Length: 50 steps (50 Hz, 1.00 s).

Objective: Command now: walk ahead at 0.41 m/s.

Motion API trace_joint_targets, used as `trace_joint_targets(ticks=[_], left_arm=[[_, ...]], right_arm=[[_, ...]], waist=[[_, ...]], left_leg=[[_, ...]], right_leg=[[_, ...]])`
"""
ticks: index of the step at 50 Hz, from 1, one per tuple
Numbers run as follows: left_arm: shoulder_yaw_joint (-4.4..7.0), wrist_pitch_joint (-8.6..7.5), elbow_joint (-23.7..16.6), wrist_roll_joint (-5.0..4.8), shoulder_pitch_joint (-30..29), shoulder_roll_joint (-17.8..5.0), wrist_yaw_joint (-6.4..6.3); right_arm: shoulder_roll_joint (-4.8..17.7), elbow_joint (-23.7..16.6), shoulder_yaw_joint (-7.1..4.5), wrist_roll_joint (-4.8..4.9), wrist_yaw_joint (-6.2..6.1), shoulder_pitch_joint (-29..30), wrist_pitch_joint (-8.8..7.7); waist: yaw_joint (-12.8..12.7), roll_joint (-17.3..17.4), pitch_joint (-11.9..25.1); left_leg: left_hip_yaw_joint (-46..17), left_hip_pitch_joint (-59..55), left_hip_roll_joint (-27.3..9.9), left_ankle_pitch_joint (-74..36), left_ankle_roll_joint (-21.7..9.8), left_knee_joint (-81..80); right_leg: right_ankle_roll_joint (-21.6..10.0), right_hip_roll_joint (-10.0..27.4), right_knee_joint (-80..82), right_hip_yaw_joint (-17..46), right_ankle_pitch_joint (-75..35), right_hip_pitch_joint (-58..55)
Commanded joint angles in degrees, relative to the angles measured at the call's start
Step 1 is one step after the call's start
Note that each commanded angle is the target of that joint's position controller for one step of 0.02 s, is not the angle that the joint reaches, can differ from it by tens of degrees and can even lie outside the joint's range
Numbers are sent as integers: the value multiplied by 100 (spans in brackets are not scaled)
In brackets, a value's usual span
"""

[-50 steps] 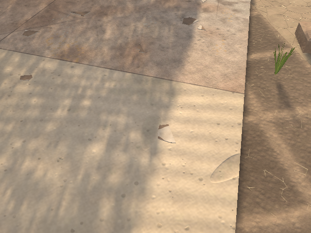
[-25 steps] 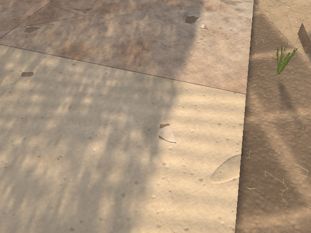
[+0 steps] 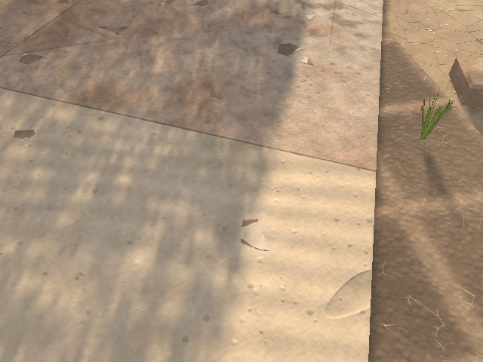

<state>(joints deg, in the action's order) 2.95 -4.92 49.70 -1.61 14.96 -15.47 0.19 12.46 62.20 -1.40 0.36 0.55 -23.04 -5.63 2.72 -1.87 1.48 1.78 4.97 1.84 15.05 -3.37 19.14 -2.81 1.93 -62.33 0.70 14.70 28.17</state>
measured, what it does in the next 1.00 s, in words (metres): walks ahead: right foot, then left foot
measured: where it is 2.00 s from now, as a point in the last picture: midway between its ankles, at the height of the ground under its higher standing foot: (230, 213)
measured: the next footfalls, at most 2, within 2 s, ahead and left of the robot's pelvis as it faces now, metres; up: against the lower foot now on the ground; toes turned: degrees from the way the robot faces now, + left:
right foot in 0.32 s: +0.37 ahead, -0.14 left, +0.00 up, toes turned -2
left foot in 0.88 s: +0.68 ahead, +0.09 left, +0.00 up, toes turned +2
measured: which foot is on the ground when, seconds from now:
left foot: down 0.00-0.32, up 0.34-0.86, down 0.88-1.00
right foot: up 0.00-0.30, down 0.32-0.88, up 0.90-1.00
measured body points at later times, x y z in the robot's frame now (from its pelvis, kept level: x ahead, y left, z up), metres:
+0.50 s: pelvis +0.28 -0.06 -0.01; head +0.30 -0.06 +0.44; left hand +0.37 +0.20 -0.13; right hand +0.34 -0.33 -0.14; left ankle +0.21 +0.09 -0.65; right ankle +0.33 -0.14 -0.75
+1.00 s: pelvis +0.57 +0.00 -0.01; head +0.60 +0.02 +0.44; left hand +0.60 +0.28 -0.16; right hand +0.70 -0.26 -0.12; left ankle +0.64 +0.09 -0.75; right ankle +0.45 -0.14 -0.65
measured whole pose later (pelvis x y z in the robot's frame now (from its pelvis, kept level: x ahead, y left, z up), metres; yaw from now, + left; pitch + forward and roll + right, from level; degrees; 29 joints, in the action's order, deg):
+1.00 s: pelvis +0.57 +0.00 -0.01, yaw +0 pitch +2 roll +0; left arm 1.8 -5.2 55.6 -1.3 17.6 -16.1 0.4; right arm 14.8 49.1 -2.1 0.0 1.9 -9.0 -5.6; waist -0.6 -1.3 -1.5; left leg 3.3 21.0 1.3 8.1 -3.5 27.1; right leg -2.6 1.7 -67.0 2.1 21.5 21.5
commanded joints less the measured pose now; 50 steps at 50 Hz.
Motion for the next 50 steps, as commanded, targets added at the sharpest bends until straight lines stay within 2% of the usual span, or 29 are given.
trace_joint_targets(ticks=[1, 6, 8, 11, 14, 15, 16, 17, 18, 19, 20, 21, 22, 23, 24, 26, 30, 34, 38, 41, 42, 43, 44, 45, 46, 47, 48, 49, 50], left_arm=[[71, -85, -420, 62, -508, -262, 99], [-80, -63, -850, 31, -1691, -21, 127], [-99, -68, -967, 0, -2042, -48, 173], [-92, -94, -1112, -26, -2318, -147, 259], [48, -132, -1031, 6, -1811, -473, 290], [160, -126, -823, 0, -1073, -675, 260], [281, -95, -507, -19, -48, -895, 200], [368, -39, -265, 53, 990, -1311, 115], [330, -44, -164, 143, 1081, -1395, 187], [194, -61, -151, 116, 789, -820, 186], [127, -97, -201, 107, 254, -640, 180], [90, -138, -265, 123, -232, -558, 202], [47, -172, -279, 180, -462, -410, 238], [1, -201, -221, 244, -543, -275, 263], [-13, -216, -159, 228, -546, -233, 285], [-9, -246, -4, 191, -403, -345, 265], [24, -200, 196, 185, 55, -601, 99], [39, -151, 360, 102, 482, -782, 30], [64, -10, 607, 61, 906, -827, 6], [126, 126, 621, 69, 803, -942, -35], [139, 157, 587, 74, 692, -976, -42], [102, 195, 549, 108, 606, -888, -44], [8, 186, 394, 205, 623, -704, -58], [-220, 50, 360, 213, 1366, 84, 25], [-131, -100, 464, 113, 1155, -367, 45], [-3, -192, 286, -63, 588, -812, 69], [-1, -220, 211, -83, 254, -811, 38], [25, -197, 187, -6, 68, -750, -3], [46, -123, 197, 42, 157, -661, -25]], right_arm=[[585, -187, -16, -21, -32, -331, -1], [854, -289, -12, -54, -153, -487, 85], [912, -259, -26, -20, -163, -675, 79], [955, -227, -63, 41, -171, -736, 92], [1154, -313, -147, 13, -181, -526, 151], [1205, -351, -170, -24, -181, -416, 209], [1157, -418, -146, -63, -175, -326, 243], [870, -580, -39, -196, -166, -452, 226], [-29, -539, 177, -99, -66, -1307, 75], [692, -602, 16, 90, -22, -667, -103], [982, -857, -77, 241, -16, 17, -188], [959, -939, -77, 209, -66, 323, -220], [916, -950, -122, 142, -100, 401, -188], [793, -947, -124, 111, -92, 243, -106], [667, -950, -118, 100, -92, 159, -27], [606, -1053, -121, 70, -105, 292, 90], [675, -1459, -130, -40, -115, 1300, 92], [533, -1708, -51, -3, -36, 2205, 9], [596, -1968, -32, 72, 100, 2794, -34], [806, -2016, -101, 74, 190, 2603, -84], [940, -1929, -172, 68, 189, 2196, -101], [1183, -1655, -315, 61, 161, 1323, -107], [1569, -1395, -444, -8, 108, 206, -96], [2045, -1211, -571, -52, 108, -362, -35], [1472, -1250, -408, -26, 122, -343, -21], [1232, -1343, -325, -8, 102, 201, -29], [1086, -1469, -274, -14, 92, 731, -29], [917, -1503, -227, -41, 112, 1029, -37], [783, -1494, -183, -94, 127, 1152, -62]], waist=[[13, 636, -605], [225, 631, -880], [299, 655, -1009], [189, 691, -1088], [-300, 893, -493], [-706, 979, 3], [-1186, 917, 578], [-1360, 61, 1469], [-750, -1523, 2360], [-940, -867, 1673], [-799, -559, 734], [-574, 83, 335], [-378, 173, 122], [-174, -17, 124], [-87, -104, 75], [-14, -124, -160], [-230, 21, -481], [-565, 7, -537], [-736, -40, -645], [-496, -189, -427], [-248, -292, -176], [172, -250, 349], [548, 139, 1214], [252, 1696, 2072], [414, 1406, 2190], [314, 1108, 1231], [122, 665, 687], [-32, 425, 284], [-240, 561, 161]], left_leg=[[-1362, -869, -1380, -1221, -718, -1190], [-766, -354, -1237, -1803, -711, -1416], [-693, -327, -1312, -1748, -726, -1519], [-581, -732, -1524, -2154, -667, -1364], [-430, -1231, -1624, -4607, -477, -416], [-315, -1220, -1522, -5538, -387, 459], [-202, -592, -1298, -5525, -228, 1692], [-64, 882, -863, -3150, -118, 3586], [-594, 2790, 294, 1644, 149, 5452], [-1143, 3350, -4, 1643, -14, 6030], [-908, 3603, -291, 1099, -96, 6021], [-769, 3322, -606, 506, -90, 5752], [-705, 3061, -791, 190, -71, 5484], [-755, 2722, -951, 0, -77, 5314], [-724, 2607, -997, -45, -53, 5148], [-624, 2759, -1078, -142, 42, 4827], [-515, 3509, -1133, -1326, 292, 3476], [-187, 3132, -835, -2225, 315, 1898], [-234, 3373, -714, -1912, 223, 1189], [-179, 2953, -560, -1261, 8, 944], [-22, 2347, -385, -1127, -104, 868], [110, 1182, -227, -1218, -274, 773], [-708, -646, -990, -1507, -613, 1072], [-3470, -2885, -2357, -386, -1609, 570], [-4359, -2984, -2413, 86, -1565, -82], [-3434, -2180, -2233, 34, -1254, -172], [-2654, -1240, -2009, -465, -1105, -321], [-2123, -466, -1777, -955, -1024, -528], [-1742, 26, -1578, -1210, -933, -714]], right_leg=[[105, 396, 156, -4, -625, 1786], [290, 246, 1962, -294, -1520, 1408], [252, 133, 2495, -393, -1779, 1160], [42, 66, 3007, -300, -1791, 982], [-262, -262, 3139, -433, -1372, -13], [-410, -454, 3132, -547, -1270, -913], [-593, -380, 3177, -453, -1403, -2357], [-918, 904, 2999, 1092, -1032, -4262], [-1901, 2153, 4024, 4106, 374, -5677], [-1586, 1891, 4616, 4241, 772, -5029], [-1332, 1722, 4739, 3229, 379, -4072], [-1207, 1522, 4899, 2482, -441, -3119], [-1146, 1292, 5048, 1912, -962, -2458], [-1104, 1117, 5217, 1566, -1086, -2080], [-1129, 1025, 5367, 1376, -1111, -1858], [-1193, 973, 5594, 1042, -1224, -1487], [-1122, 878, 5763, 680, -1399, -1592], [-890, 718, 5736, 296, -1538, -1835], [-842, 1067, 5343, 385, -1698, -2857], [-682, 1276, 4810, 455, -2552, -3374], [-604, 1200, 4352, 366, -3465, -3392], [-464, 897, 3350, 146, -4110, -3174], [-286, 577, 1733, -88, -3126, -2078], [144, -512, -513, -226, 125, 426], [55, -476, -1273, 670, 1738, 1131], [-51, -145, -1458, 624, 1371, 1575], [-56, 196, -1232, 423, 797, 1429], [-17, 388, -870, 328, 427, 1207], [7, 557, -598, 359, 175, 819]])
Velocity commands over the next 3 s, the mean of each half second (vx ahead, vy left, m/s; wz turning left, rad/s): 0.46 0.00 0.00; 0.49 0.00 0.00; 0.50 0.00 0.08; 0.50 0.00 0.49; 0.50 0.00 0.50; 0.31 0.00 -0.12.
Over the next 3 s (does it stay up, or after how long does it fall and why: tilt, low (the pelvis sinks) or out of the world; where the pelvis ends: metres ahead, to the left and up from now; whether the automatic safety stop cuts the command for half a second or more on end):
stays up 1.56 0.23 -0.02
